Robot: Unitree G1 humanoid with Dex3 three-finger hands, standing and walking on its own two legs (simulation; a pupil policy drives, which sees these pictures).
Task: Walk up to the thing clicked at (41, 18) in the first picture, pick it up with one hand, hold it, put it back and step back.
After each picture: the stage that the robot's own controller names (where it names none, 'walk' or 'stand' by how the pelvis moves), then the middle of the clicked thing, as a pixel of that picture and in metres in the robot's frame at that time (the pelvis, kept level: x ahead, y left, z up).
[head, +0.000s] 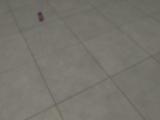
stand; (40, 16) +1.88 +0.59 -0.72
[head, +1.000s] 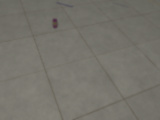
walk; (55, 23) +1.78 +0.30 -0.70
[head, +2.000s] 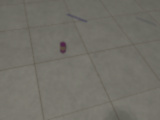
walk; (62, 47) +1.19 +0.17 -0.72
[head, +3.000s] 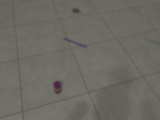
walk; (57, 87) +0.72 +0.20 -0.71
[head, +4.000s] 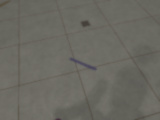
walk; out of the picture +0.41 +0.23 -0.70
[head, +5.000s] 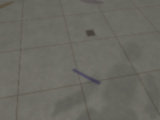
stand; out of the picture +0.29 +0.17 -0.72
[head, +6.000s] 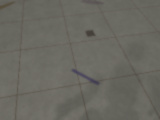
stand; out of the picture +0.29 +0.19 -0.72
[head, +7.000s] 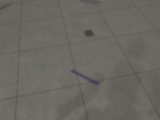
stand; out of the picture +0.28 +0.20 -0.73
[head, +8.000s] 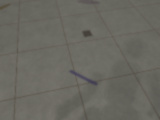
stand; out of the picture +0.28 +0.20 -0.73
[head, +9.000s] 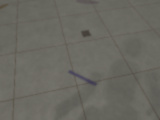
stand; out of the picture +0.27 +0.21 -0.73
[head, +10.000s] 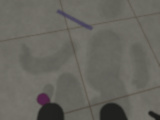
go down; (43, 100) +0.32 +0.20 -0.50
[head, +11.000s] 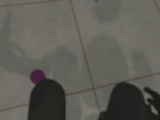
go down; (39, 78) +0.36 +0.22 -0.33
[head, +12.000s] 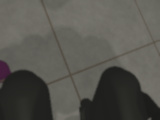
close in; (0, 72) +0.35 +0.25 -0.24
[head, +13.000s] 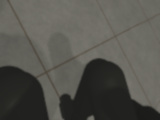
close; out of the picture +0.35 +0.25 -0.21
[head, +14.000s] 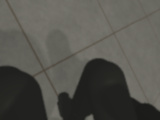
close; out of the picture +0.34 +0.26 -0.22
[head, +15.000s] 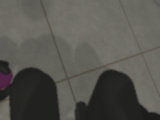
lift; out of the picture +0.30 +0.25 -0.15
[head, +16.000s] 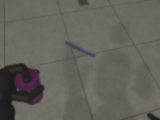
lift; (30, 87) +0.31 +0.18 +0.02
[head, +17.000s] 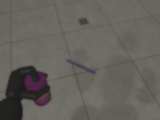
hold; (39, 89) +0.32 +0.16 +0.00
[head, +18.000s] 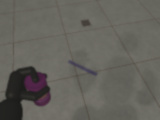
hold; (38, 89) +0.32 +0.17 +0.00
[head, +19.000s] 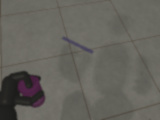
crouch; (32, 92) +0.32 +0.18 -0.06
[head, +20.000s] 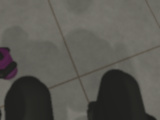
lower; (3, 65) +0.38 +0.24 -0.14
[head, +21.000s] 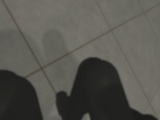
lower; out of the picture +0.36 +0.26 -0.22
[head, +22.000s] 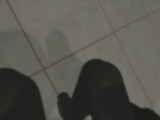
lower; out of the picture +0.36 +0.27 -0.22
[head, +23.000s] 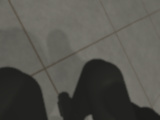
lower; out of the picture +0.35 +0.27 -0.22
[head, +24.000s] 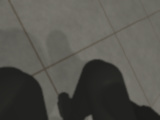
lower; out of the picture +0.35 +0.27 -0.22
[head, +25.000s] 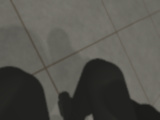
withdraw; out of the picture +0.34 +0.26 -0.22
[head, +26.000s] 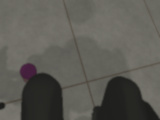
walk; (29, 73) +0.36 +0.22 -0.29
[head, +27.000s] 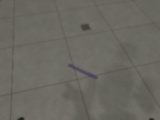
stand; out of the picture +0.29 +0.18 -0.65
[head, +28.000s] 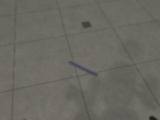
stand; out of the picture +0.31 +0.19 -0.66
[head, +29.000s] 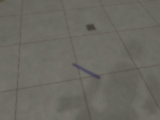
stand; out of the picture +0.30 +0.19 -0.69
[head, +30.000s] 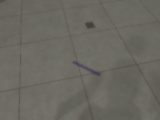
walk; out of the picture +0.32 +0.19 -0.72
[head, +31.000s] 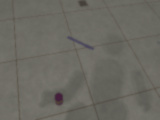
walk; (59, 99) +0.51 +0.14 -0.71
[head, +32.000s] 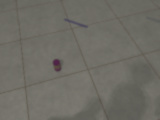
walk; (57, 65) +0.84 +0.28 -0.69
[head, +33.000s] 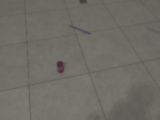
stand; (60, 67) +0.93 +0.21 -0.71
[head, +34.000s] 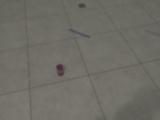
stand; (60, 70) +0.94 +0.23 -0.73
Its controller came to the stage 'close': yes
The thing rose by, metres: 0.71
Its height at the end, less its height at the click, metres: +0.00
